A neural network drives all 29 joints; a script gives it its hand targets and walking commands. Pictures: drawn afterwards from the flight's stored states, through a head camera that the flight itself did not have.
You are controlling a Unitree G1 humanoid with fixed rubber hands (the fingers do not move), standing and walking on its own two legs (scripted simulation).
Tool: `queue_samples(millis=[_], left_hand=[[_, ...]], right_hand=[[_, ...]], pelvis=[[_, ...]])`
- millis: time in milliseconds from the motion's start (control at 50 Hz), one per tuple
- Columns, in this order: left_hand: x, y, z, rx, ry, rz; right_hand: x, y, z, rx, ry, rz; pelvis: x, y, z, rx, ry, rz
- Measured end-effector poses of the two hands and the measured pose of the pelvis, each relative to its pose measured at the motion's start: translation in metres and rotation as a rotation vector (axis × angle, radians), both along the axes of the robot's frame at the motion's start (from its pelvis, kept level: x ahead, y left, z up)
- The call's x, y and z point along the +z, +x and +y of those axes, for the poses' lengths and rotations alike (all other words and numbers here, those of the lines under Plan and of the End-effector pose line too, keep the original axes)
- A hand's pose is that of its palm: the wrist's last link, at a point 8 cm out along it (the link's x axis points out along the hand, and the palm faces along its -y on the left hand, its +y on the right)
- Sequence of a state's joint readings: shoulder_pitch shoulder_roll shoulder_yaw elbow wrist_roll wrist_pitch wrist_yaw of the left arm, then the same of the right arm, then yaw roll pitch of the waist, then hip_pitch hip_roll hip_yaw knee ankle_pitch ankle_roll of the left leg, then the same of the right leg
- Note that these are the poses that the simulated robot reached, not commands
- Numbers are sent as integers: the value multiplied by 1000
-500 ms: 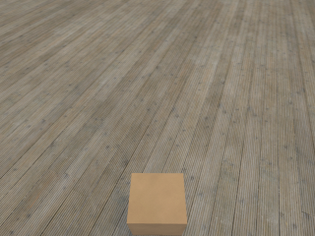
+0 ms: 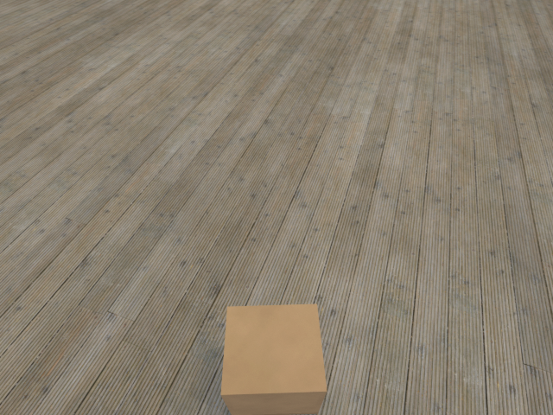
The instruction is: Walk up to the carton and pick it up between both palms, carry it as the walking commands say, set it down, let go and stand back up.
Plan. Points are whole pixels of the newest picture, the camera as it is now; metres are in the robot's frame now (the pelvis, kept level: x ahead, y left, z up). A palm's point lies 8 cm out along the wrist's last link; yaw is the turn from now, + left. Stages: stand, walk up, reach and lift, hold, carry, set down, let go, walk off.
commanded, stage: walk up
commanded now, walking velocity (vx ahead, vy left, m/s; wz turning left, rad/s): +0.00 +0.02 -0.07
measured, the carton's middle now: (273, 361) +0.40 +0.04 -0.63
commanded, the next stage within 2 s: stand in 1.10 s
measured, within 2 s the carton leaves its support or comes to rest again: neither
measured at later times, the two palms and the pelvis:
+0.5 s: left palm out of the picture +0.05 +0.25 -0.14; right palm out of the picture +0.01 -0.24 -0.14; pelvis +0.00 +0.01 +0.00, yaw -1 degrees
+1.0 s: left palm out of the picture +0.05 +0.25 -0.14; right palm out of the picture +0.03 -0.23 -0.14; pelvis +0.00 +0.01 +0.00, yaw -3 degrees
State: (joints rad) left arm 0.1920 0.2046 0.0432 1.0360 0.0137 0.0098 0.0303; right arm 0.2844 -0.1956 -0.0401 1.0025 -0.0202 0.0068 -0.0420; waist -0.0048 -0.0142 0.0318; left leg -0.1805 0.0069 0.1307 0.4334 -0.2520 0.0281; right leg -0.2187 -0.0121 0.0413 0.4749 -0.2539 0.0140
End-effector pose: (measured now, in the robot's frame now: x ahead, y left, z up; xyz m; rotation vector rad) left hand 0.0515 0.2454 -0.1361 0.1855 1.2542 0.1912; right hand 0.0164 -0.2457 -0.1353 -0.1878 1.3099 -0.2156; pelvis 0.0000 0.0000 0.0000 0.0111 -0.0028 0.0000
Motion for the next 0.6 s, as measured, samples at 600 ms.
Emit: queue_samples(millis=[600], left_hand=[[-2, -5, 2, -19, 4, 15]], right_hand=[[-2, 3, 2, -17, 0, -26]], pelvis=[[-3, 0, 3, -17, 4, -2]])
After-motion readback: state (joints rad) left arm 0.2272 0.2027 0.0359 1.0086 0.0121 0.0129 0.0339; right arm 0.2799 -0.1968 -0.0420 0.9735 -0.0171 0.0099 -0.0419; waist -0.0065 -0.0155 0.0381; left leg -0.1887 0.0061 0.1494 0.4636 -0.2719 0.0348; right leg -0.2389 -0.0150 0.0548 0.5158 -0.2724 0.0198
